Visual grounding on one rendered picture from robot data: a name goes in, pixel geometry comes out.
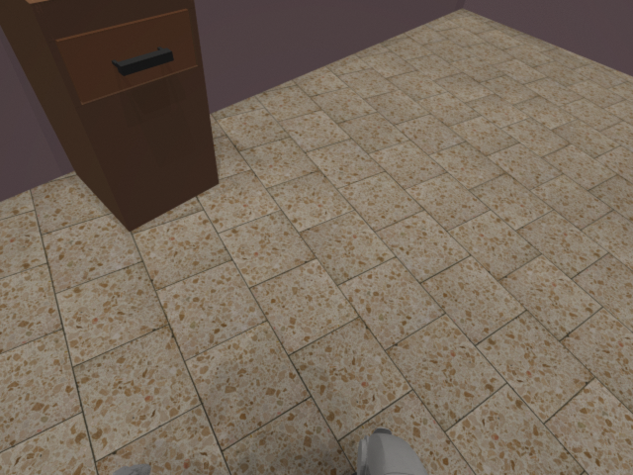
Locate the handle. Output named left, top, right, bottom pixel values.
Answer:
left=112, top=47, right=174, bottom=76

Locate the drawer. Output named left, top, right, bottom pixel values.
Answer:
left=55, top=9, right=197, bottom=103

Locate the cabinet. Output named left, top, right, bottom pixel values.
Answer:
left=0, top=0, right=219, bottom=232

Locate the robot right thigh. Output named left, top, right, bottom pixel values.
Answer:
left=357, top=433, right=428, bottom=475

